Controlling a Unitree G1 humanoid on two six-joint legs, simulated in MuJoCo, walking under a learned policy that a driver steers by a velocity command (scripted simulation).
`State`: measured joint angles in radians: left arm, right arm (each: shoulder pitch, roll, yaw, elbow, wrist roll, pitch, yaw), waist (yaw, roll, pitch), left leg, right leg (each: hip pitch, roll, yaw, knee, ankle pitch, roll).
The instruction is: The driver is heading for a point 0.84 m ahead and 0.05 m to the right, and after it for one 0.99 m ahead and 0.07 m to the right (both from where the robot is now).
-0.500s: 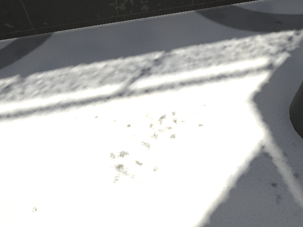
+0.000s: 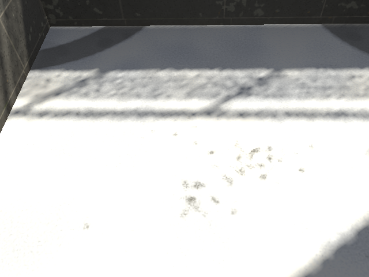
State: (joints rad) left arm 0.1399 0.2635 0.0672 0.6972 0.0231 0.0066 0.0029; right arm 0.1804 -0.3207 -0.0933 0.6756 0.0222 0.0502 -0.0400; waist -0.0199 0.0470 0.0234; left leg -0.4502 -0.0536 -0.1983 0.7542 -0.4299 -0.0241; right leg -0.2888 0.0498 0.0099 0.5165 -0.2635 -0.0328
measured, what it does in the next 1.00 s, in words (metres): walks ahead: left foot, then right foot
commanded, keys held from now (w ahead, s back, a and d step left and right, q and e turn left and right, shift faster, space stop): q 0.20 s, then no key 0.02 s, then e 0.08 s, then w+e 0.70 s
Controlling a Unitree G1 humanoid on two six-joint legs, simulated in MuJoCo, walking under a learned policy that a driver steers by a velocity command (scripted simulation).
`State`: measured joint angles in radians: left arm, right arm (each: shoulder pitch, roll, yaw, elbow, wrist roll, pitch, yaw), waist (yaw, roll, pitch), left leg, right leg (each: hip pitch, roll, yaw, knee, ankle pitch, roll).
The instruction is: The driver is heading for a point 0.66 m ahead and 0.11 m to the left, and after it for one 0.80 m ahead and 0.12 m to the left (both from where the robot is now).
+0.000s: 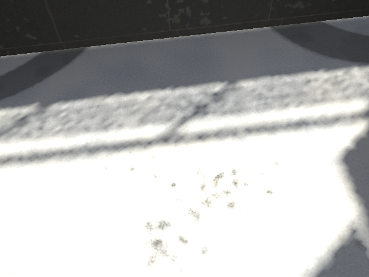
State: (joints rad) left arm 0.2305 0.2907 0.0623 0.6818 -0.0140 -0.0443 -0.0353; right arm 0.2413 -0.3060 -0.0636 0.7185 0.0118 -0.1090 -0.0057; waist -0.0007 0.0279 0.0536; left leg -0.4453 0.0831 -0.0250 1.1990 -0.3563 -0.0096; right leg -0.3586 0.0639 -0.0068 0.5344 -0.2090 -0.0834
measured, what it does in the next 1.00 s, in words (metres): walks ahead, turning left: left foot, then right foot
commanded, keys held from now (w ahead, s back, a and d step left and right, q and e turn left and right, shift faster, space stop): w+e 0.04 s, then w+q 0.24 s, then q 0.72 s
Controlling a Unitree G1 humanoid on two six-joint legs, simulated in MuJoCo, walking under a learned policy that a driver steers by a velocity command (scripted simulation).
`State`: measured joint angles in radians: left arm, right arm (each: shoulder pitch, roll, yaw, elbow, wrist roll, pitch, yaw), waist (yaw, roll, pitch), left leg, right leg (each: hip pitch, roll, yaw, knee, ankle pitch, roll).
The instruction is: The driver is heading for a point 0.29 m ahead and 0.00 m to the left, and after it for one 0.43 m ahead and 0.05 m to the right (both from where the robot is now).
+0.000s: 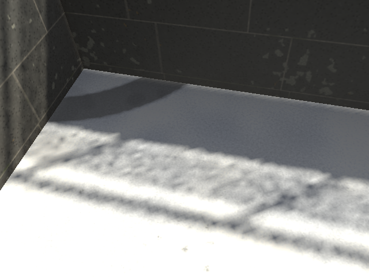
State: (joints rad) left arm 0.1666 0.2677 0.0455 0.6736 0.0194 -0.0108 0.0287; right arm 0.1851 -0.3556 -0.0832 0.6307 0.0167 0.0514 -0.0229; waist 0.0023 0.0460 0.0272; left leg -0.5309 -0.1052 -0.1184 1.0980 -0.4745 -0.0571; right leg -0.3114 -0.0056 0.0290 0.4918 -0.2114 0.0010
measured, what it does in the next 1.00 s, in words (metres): steps on the spot: left foot, then right foot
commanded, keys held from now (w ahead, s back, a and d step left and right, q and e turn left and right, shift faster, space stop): q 0.14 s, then no key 0.10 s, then e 0.42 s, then w+e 0.26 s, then w+q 0.08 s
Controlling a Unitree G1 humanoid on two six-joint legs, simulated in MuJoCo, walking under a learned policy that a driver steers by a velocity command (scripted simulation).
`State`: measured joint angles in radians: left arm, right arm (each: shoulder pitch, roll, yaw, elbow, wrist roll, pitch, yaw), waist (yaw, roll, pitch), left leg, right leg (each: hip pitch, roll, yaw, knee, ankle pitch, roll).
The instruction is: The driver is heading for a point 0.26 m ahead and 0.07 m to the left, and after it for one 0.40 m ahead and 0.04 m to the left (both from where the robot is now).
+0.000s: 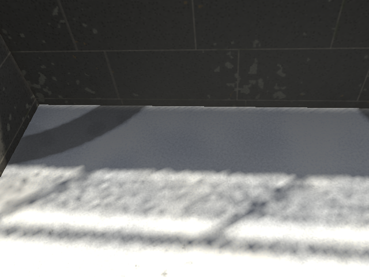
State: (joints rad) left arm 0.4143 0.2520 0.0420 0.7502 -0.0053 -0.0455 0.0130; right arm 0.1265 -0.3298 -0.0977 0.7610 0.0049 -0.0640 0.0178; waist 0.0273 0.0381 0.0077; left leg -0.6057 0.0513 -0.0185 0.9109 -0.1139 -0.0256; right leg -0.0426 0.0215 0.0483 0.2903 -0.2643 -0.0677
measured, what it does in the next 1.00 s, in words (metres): walks ahead: left foot, then right foot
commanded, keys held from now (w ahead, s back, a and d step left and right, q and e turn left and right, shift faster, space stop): w+q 0.06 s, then q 0.28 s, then no key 0.66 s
